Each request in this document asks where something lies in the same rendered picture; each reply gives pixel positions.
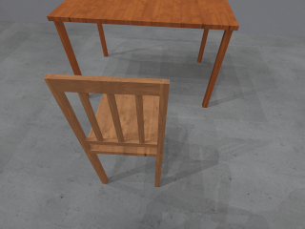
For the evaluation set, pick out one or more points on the chair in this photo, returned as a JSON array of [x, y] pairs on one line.
[[130, 119]]

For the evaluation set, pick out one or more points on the table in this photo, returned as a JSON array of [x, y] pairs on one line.
[[188, 14]]

